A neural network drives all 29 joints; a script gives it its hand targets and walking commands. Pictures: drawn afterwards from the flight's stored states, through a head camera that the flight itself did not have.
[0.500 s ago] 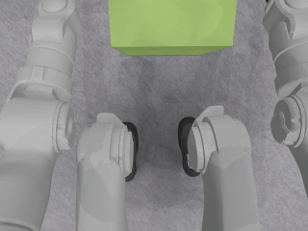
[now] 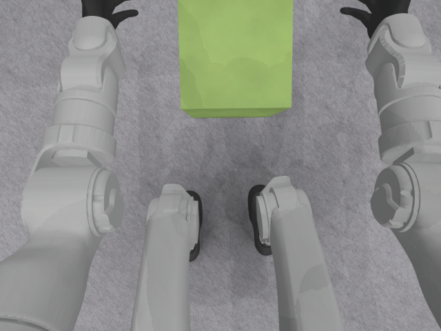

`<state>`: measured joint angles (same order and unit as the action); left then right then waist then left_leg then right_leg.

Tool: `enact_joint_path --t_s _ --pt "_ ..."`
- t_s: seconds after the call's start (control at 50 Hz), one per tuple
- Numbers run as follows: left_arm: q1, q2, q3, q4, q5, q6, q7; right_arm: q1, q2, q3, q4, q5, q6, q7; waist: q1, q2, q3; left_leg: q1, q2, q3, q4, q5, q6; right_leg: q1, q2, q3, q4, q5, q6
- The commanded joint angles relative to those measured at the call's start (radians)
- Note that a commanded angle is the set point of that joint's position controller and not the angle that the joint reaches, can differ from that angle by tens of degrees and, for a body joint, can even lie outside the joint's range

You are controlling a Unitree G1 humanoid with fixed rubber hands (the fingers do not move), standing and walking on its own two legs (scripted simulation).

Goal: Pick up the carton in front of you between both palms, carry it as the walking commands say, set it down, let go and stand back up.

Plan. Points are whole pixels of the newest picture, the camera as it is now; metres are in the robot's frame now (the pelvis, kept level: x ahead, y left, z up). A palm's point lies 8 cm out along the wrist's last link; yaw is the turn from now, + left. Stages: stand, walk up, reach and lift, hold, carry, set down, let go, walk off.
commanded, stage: set down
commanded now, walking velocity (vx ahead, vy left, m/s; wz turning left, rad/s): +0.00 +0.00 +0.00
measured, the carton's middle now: (232, 70) +0.54 -0.04 -0.36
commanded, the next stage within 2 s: let go in 0.44 s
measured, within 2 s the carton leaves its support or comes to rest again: neither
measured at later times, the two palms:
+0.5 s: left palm out of the picture +0.55 +0.16 +0.04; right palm out of the picture +0.53 -0.24 +0.05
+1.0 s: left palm out of the picture +0.41 +0.20 +0.15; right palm out of the picture +0.39 -0.25 +0.15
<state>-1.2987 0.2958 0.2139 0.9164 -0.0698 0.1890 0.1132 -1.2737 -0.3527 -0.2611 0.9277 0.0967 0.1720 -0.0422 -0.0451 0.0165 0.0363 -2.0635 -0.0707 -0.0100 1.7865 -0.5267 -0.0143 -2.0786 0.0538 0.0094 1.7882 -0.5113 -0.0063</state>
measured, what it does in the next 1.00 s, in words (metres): rises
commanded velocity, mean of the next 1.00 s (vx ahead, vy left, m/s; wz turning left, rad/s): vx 0.00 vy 0.00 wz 0.00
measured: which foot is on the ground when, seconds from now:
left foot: down 0.00-1.00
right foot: down 0.00-1.00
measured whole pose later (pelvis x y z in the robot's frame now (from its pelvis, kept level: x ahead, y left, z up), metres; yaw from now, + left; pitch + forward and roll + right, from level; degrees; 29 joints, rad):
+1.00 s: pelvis +0.09 -0.01 +0.25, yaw -1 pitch +29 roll +0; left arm -0.32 0.16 0.16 0.61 0.05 0.04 0.00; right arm -0.31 -0.21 -0.18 0.63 -0.02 0.02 0.07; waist -0.02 0.00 -0.09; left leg -0.94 -0.04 -0.05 0.72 -0.29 0.00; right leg -0.95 0.05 0.04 0.73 -0.28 -0.02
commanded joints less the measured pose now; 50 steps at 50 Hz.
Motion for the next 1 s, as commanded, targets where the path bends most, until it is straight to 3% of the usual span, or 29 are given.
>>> enact_joint_path --t_s 0.0,0.46,0.62,0.74,0.98 --pt "-0.253 0.111 0.005 -0.166 0.0 -0.002 -0.001 -0.233 -0.153 -0.017 -0.16 0.003 -0.003 0.01 -0.027 0.012 -1.221 0.649 -0.03 0.065 -0.196 0.297 -0.013 0.721 0.016 -0.054 -0.219 0.392 0.038" --pt "-0.044 0.034 0.07 -0.136 0.091 -0.042 -0.053 -0.049 -0.072 -0.083 -0.124 -0.104 -0.05 0.071 -0.008 -0.004 -1.065 0.935 -0.005 0.015 -0.68 0.427 -0.026 1.022 0.004 -0.018 -0.688 0.516 0.042" --pt "0.293 -0.029 0.055 -0.277 0.178 -0.045 -0.051 0.282 -0.047 -0.06 -0.255 -0.193 -0.058 0.103 -0.001 -0.017 -1.117 1.168 -0.001 0.014 -0.84 0.553 -0.024 1.283 0.003 -0.011 -0.838 0.636 0.032" --pt "0.518 -0.038 0.011 -0.41 0.153 -0.092 -0.071 0.5 -0.012 -0.005 -0.371 -0.165 -0.095 0.116 0.002 -0.032 -0.979 1.226 0.008 0.002 -0.946 0.578 -0.017 1.462 -0.014 0.022 -0.934 0.713 0.022" --pt "1.027 -0.051 -0.053 -0.393 0.117 -0.189 -0.117 1.017 0.053 0.081 -0.393 -0.105 -0.186 0.11 0.024 -0.031 -0.699 1.418 0.028 -0.027 -1.119 0.606 -0.005 1.68 -0.039 0.066 -1.091 0.787 0.024"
